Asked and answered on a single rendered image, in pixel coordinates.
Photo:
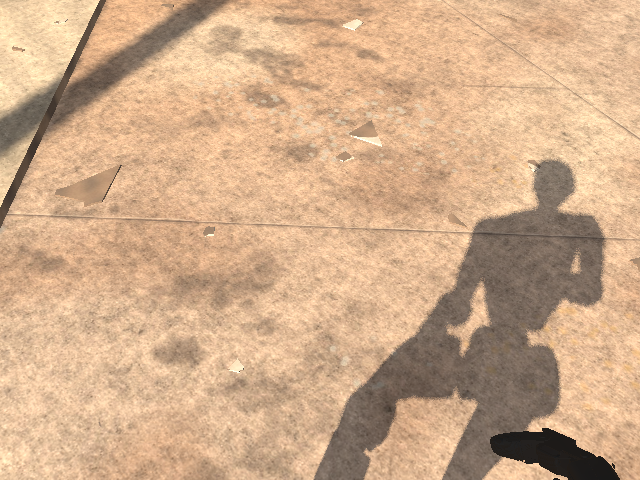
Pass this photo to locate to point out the robot right hand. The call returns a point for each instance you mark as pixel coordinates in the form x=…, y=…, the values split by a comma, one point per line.
x=555, y=452

